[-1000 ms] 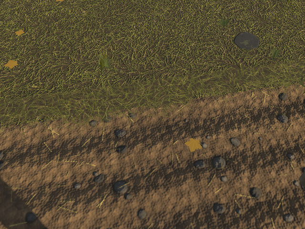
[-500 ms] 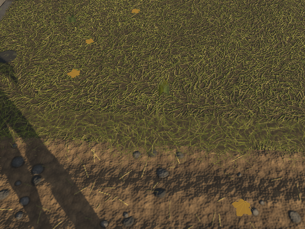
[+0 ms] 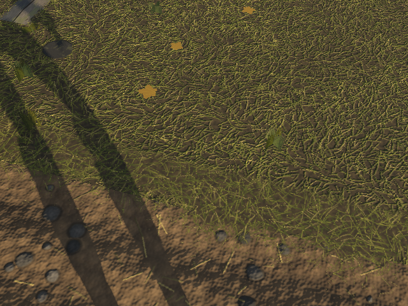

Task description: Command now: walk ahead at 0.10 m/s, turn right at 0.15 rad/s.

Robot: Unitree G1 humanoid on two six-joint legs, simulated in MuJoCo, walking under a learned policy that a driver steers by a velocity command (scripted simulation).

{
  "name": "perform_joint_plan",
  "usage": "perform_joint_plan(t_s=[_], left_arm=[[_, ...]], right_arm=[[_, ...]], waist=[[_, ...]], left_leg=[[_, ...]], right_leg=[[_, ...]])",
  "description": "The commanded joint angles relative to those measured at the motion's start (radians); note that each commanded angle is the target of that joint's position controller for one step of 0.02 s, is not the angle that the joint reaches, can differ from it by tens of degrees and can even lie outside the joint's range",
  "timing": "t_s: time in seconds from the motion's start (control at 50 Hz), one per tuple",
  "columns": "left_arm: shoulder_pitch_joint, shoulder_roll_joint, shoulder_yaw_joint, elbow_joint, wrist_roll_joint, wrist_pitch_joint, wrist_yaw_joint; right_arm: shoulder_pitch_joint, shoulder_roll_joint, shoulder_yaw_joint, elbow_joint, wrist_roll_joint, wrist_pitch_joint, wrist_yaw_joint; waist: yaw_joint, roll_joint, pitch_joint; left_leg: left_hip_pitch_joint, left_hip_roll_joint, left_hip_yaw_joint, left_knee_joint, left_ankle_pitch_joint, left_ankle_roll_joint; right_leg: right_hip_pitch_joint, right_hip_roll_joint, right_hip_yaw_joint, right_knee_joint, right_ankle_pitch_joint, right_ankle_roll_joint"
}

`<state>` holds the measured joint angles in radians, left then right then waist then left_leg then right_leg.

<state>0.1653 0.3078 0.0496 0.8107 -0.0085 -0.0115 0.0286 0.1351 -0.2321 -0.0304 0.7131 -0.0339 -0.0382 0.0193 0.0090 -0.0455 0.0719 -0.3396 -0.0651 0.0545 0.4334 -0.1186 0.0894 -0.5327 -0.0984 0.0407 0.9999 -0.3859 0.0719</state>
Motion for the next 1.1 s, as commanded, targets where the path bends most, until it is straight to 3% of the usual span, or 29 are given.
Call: perform_joint_plan(t_s=[0.02, 0.08, 0.14, 0.24, 0.28, 0.3, 0.32, 0.34, 0.36, 0.38, 0.4, 0.44, 0.56, 0.66, 0.72, 0.74, 0.76, 0.78, 0.8, 0.82, 0.9, 0.94, 0.96, 1.0, 1.02, 1.04, 1.06, 1.08, 1.1], left_arm=[[0.099, 0.066, 0.016, -0.011, 0.003, 0.015, 0.009], [0.028, 0.099, 0.028, -0.043, -0.006, 0.03, 0.009], [-0.011, 0.092, 0.034, -0.07, -0.005, 0.041, 0.005], [0.001, 0.067, 0.034, -0.082, -0.009, 0.038, -0.021], [0.049, 0.061, 0.037, -0.069, -0.011, 0.037, -0.037], [0.075, 0.076, 0.043, -0.063, -0.007, 0.035, -0.041], [0.083, 0.15, 0.063, -0.068, -0.001, 0.036, -0.034], [0.093, 0.274, 0.091, -0.084, 0.003, 0.038, -0.015], [0.125, 0.243, 0.082, -0.096, 0.033, 0.025, -0.022], [0.103, 0.223, 0.076, -0.101, 0.038, 0.007, -0.026], [0.05, 0.204, 0.076, -0.107, 0.022, -0.004, -0.021], [-0.005, 0.162, 0.063, -0.121, -0.011, -0.001, -0.009], [0.006, 0.17, 0.065, -0.132, -0.004, 0.022, 0.011], [-0.032, 0.095, 0.025, -0.106, 0.027, 0.022, -0.002], [-0.054, 0.086, 0.01, -0.071, 0.024, 0.014, -0.014], [-0.024, 0.098, 0.013, -0.055, 0.022, 0.008, -0.014], [-0.003, 0.108, 0.015, -0.052, 0.036, 0.001, -0.011], [0.044, 0.114, 0.021, -0.05, 0.045, -0.006, -0.011], [0.012, 0.102, 0.019, -0.052, 0.046, -0.005, -0.002], [-0.033, 0.107, 0.024, -0.057, 0.038, 0.0, 0.008], [-0.04, 0.073, 0.034, -0.072, 0.019, 0.021, 0.015], [-0.009, 0.066, 0.04, -0.065, 0.017, 0.015, 0.008], [0.011, 0.08, 0.047, -0.059, 0.017, 0.013, 0.006], [0.023, 0.137, 0.068, -0.054, 0.021, 0.016, 0.003], [0.029, 0.155, 0.071, -0.058, 0.03, 0.015, 0.003], [0.024, 0.136, 0.064, -0.077, 0.038, 0.007, 0.008], [0.021, 0.125, 0.057, -0.087, 0.035, -0.002, 0.012], [-0.001, 0.123, 0.056, -0.092, 0.022, -0.011, 0.015], [-0.006, 0.125, 0.057, -0.088, 0.007, -0.019, 0.016]], right_arm=[[-0.05, -0.152, -0.043, -0.036, -0.004, -0.017, -0.021], [-0.028, -0.185, -0.056, -0.01, 0.005, 0.007, -0.039], [-0.009, -0.181, -0.061, 0.007, 0.017, 0.029, -0.05], [-0.023, -0.199, -0.073, 0.013, 0.027, 0.055, -0.056], [-0.044, -0.208, -0.079, 0.015, 0.046, 0.067, -0.06], [-0.025, -0.204, -0.081, 0.027, 0.057, 0.07, -0.062], [0.007, -0.174, -0.076, 0.033, 0.05, 0.066, -0.058], [-0.029, -0.117, -0.059, -0.016, -0.001, 0.055, -0.05], [-0.129, -0.142, -0.065, -0.039, 0.002, 0.048, -0.052], [-0.127, -0.163, -0.073, -0.033, 0.025, 0.047, -0.049], [-0.102, -0.163, -0.077, -0.017, 0.037, 0.049, -0.053], [-0.082, -0.177, -0.084, 0.0, 0.029, 0.053, -0.065], [-0.081, -0.142, -0.073, 0.005, 0.04, 0.045, -0.061], [-0.059, -0.132, -0.059, 0.033, 0.043, 0.05, -0.041], [-0.031, -0.13, -0.054, 0.049, 0.041, 0.042, -0.029], [-0.042, -0.157, -0.058, 0.044, 0.033, 0.039, -0.029], [-0.047, -0.216, -0.067, 0.03, 0.026, 0.037, -0.033], [-0.059, -0.281, -0.081, 0.027, 0.034, 0.038, -0.035], [-0.062, -0.26, -0.081, 0.029, 0.046, 0.039, -0.03], [-0.055, -0.233, -0.076, 0.032, 0.046, 0.037, -0.026], [-0.034, -0.237, -0.079, 0.034, 0.046, 0.03, -0.037], [-0.059, -0.23, -0.079, 0.02, 0.053, 0.037, -0.046], [-0.069, -0.221, -0.078, 0.008, 0.056, 0.043, -0.049], [-0.073, -0.194, -0.072, -0.012, 0.063, 0.054, -0.051], [-0.058, -0.181, -0.07, -0.018, 0.057, 0.056, -0.047], [-0.054, -0.196, -0.078, -0.019, 0.053, 0.059, -0.044], [-0.052, -0.218, -0.089, -0.019, 0.058, 0.062, -0.038], [-0.048, -0.205, -0.089, -0.019, 0.065, 0.066, -0.03], [-0.069, -0.183, -0.081, -0.022, 0.067, 0.067, -0.023]], waist=[[0.023, 0.129, -0.194], [-0.014, 0.131, -0.14], [-0.033, 0.126, -0.103], [-0.021, 0.141, -0.144], [0.015, 0.152, -0.166], [0.031, 0.143, -0.166], [0.015, 0.027, -0.16], [-0.014, -0.264, -0.16], [0.069, -0.197, -0.194], [0.053, -0.1, -0.194], [0.021, -0.064, -0.178], [-0.004, -0.053, -0.171], [0.003, -0.078, -0.187], [0.017, -0.111, -0.173], [-0.014, -0.09, -0.115], [-0.009, -0.061, -0.096], [0.015, 0.005, -0.107], [0.071, 0.132, -0.119], [0.046, 0.191, -0.124], [0.025, 0.207, -0.11], [0.013, 0.255, -0.129], [0.025, 0.229, -0.148], [0.025, 0.184, -0.156], [0.012, -0.031, -0.121], [0.012, -0.151, -0.111], [0.025, -0.164, -0.131], [0.018, -0.075, -0.12], [0.0, -0.03, -0.093], [0.013, -0.036, -0.053]], left_leg=[[0.054, 0.287, -0.121, -0.167, 0.354, 0.158], [0.102, 0.326, -0.154, -0.209, 0.103, 0.17], [0.177, 0.367, -0.182, -0.212, 0.011, 0.178], [0.276, 0.381, -0.118, -0.11, 0.294, 0.156], [0.28, 0.36, -0.067, -0.031, 0.352, 0.113], [0.25, 0.331, -0.031, 0.028, 0.295, 0.061], [0.136, 0.258, 0.045, 0.172, 0.131, -0.027], [-0.171, 0.1, 0.116, 0.414, -0.341, -0.131], [-0.299, 0.029, -0.024, 0.611, -0.563, -0.152], [-0.326, 0.054, -0.091, 0.697, -0.518, -0.143], [-0.351, 0.069, -0.11, 0.706, -0.437, -0.14], [-0.333, 0.083, -0.125, 0.675, -0.341, -0.155], [-0.248, 0.057, -0.119, 0.471, -0.224, -0.188], [-0.006, 0.099, -0.085, 0.287, -0.187, -0.173], [0.137, 0.086, -0.052, 0.034, -0.037, -0.134], [0.165, 0.092, -0.076, -0.036, 0.076, -0.115], [0.196, 0.16, -0.164, -0.011, 0.296, -0.089], [0.206, 0.209, -0.228, 0.027, 0.403, -0.024], [0.143, 0.238, -0.294, -0.012, 0.292, 0.04], [0.115, 0.248, -0.345, -0.043, 0.222, 0.061], [0.126, 0.258, -0.436, -0.047, 0.194, 0.089], [0.107, 0.234, -0.428, -0.01, 0.194, 0.07], [0.066, 0.2, -0.396, 0.028, 0.173, 0.043], [-0.1, 0.064, -0.224, 0.203, -0.006, -0.052], [-0.192, 0.013, -0.143, 0.329, -0.224, -0.088], [-0.267, 0.042, -0.129, 0.554, -0.48, -0.107], [-0.313, 0.078, -0.164, 0.681, -0.473, -0.109], [-0.347, 0.119, -0.174, 0.692, -0.399, -0.108], [-0.386, 0.138, -0.164, 0.645, -0.332, -0.111]], right_leg=[[0.178, -0.019, 0.018, -0.116, 0.099, 0.005], [0.103, -0.016, 0.006, -0.135, 0.08, 0.0], [0.028, -0.019, 0.0, -0.137, 0.011, -0.006], [0.099, 0.025, -0.07, -0.264, -0.022, -0.026], [0.198, 0.061, -0.114, -0.435, 0.097, -0.055], [0.273, 0.073, -0.105, -0.561, 0.226, -0.086], [0.38, -0.002, 0.032, -0.642, 0.463, -0.138], [0.543, -0.234, 0.354, -0.607, 0.913, -0.289], [0.552, -0.303, 0.432, -0.626, 0.946, -0.429], [0.551, -0.255, 0.363, -0.627, 0.903, -0.41], [0.555, -0.196, 0.297, -0.612, 0.855, -0.354], [0.527, -0.152, 0.253, -0.611, 0.824, -0.303], [0.521, -0.111, 0.25, -0.607, 0.745, -0.294], [0.381, -0.098, 0.199, -0.617, 0.64, -0.284], [0.317, -0.073, 0.18, -0.606, 0.469, -0.246], [0.313, -0.045, 0.175, -0.601, 0.372, -0.207], [0.301, 0.002, 0.147, -0.552, 0.261, -0.16], [0.274, 0.088, 0.07, -0.507, 0.163, -0.12], [0.304, 0.126, 0.008, -0.474, 0.127, -0.077], [0.309, 0.13, -0.012, -0.44, 0.112, -0.06], [0.268, 0.147, -0.014, -0.397, 0.053, -0.072], [0.304, 0.134, -0.01, -0.449, 0.095, -0.087], [0.351, 0.106, 0.004, -0.488, 0.158, -0.101], [0.423, -0.04, 0.147, -0.611, 0.283, -0.184], [0.462, -0.187, 0.283, -0.669, 0.43, -0.272], [0.49, -0.309, 0.37, -0.709, 0.479, -0.359], [0.489, -0.322, 0.369, -0.728, 0.396, -0.376], [0.495, -0.287, 0.311, -0.746, 0.223, -0.339], [0.506, -0.247, 0.262, -0.781, 0.073, -0.302]])
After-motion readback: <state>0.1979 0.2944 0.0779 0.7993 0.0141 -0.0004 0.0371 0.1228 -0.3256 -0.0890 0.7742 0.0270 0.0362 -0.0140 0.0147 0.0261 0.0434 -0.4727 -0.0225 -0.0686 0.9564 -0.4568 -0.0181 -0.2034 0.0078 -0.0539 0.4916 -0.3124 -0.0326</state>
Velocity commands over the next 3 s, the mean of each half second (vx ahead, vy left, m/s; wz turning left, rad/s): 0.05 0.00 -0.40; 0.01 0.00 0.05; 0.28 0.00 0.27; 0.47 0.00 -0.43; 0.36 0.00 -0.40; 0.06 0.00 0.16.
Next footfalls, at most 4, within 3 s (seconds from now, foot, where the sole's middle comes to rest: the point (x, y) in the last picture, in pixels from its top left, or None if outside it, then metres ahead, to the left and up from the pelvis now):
0.32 right None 0.05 -0.16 -0.77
0.74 left None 0.15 0.07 -0.77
1.34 left None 0.17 0.12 -0.77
1.84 right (244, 289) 0.49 -0.12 -0.77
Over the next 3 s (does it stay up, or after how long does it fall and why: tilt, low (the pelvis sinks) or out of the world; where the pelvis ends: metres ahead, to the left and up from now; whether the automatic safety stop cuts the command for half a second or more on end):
stays up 0.72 -0.08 -0.02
